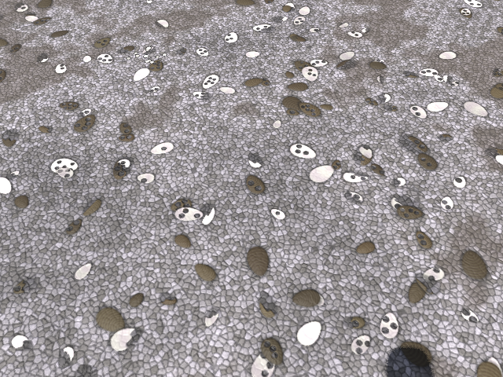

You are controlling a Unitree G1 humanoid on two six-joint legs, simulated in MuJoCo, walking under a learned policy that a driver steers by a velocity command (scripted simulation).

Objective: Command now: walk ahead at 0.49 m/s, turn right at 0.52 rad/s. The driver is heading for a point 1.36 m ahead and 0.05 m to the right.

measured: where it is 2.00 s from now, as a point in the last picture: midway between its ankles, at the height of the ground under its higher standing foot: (297, 189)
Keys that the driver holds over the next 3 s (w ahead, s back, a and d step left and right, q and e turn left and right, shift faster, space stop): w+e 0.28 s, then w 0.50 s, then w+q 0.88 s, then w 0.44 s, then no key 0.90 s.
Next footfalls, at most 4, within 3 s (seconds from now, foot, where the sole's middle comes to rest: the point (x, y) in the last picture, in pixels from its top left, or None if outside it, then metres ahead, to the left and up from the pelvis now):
0.30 left None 0.36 0.13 -0.77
0.78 right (340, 349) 0.54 -0.18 -0.77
1.32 left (274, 240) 0.87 -0.01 -0.77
1.80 right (326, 171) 1.16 -0.20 -0.77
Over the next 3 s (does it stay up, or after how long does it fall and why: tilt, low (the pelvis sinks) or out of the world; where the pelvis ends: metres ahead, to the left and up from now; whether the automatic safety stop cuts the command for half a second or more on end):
stays up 1.32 -0.03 0.00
